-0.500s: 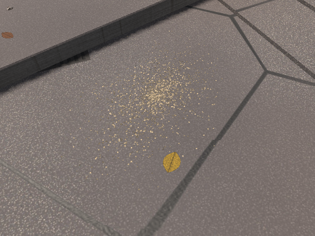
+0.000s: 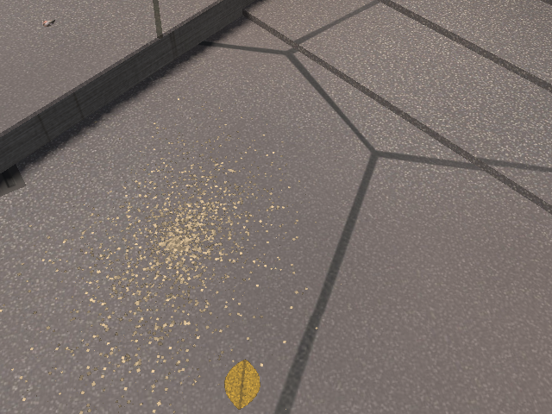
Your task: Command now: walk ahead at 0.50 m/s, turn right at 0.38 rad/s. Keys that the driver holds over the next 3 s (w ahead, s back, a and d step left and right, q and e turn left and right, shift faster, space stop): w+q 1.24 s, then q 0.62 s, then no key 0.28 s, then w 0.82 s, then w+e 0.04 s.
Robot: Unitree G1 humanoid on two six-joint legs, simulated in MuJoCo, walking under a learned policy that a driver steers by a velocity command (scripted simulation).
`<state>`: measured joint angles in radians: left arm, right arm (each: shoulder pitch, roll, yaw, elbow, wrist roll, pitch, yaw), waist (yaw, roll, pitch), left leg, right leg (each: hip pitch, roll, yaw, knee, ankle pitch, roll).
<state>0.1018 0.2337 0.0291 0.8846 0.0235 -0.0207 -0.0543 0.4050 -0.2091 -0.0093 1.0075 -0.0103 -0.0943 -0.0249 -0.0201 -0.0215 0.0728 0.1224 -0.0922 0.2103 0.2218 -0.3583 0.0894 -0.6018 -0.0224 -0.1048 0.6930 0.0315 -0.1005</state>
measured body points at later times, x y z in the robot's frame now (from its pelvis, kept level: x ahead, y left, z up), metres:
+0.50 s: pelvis +0.28 +0.02 +0.00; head +0.31 +0.03 +0.45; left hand +0.24 +0.27 -0.15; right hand +0.45 -0.21 -0.12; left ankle +0.43 +0.14 -0.72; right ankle +0.16 -0.06 -0.73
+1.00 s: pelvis +0.58 +0.08 -0.03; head +0.61 +0.09 +0.42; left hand +0.68 +0.38 -0.13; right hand +0.65 -0.19 -0.16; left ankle +0.44 +0.12 -0.76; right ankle +0.78 +0.01 -0.74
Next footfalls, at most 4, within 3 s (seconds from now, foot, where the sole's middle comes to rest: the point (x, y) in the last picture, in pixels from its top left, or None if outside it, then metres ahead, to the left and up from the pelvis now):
0.08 right None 0.20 -0.06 -0.77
0.58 left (226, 410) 0.47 0.13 -0.80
1.08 right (262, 286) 0.82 0.04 -0.83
1.56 left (169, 266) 0.89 0.31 -0.83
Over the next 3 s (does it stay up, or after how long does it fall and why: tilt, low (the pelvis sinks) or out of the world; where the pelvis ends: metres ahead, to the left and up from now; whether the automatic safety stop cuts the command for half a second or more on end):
stays up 1.02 0.44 -0.06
